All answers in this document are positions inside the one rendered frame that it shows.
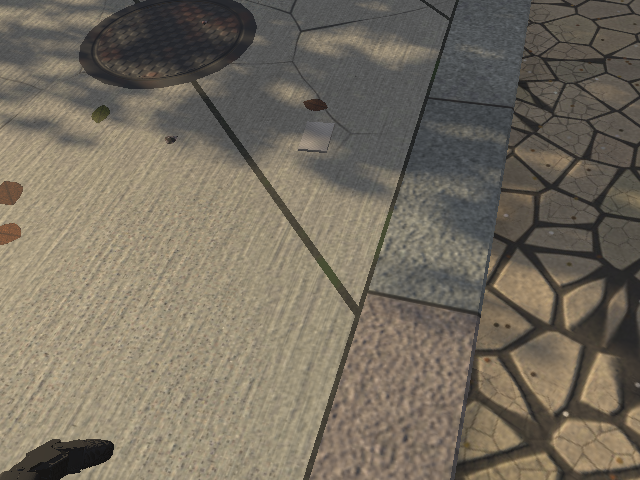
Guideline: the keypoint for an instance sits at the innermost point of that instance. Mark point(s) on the robot left hand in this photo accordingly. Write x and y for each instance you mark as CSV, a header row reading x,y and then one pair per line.
x,y
55,459

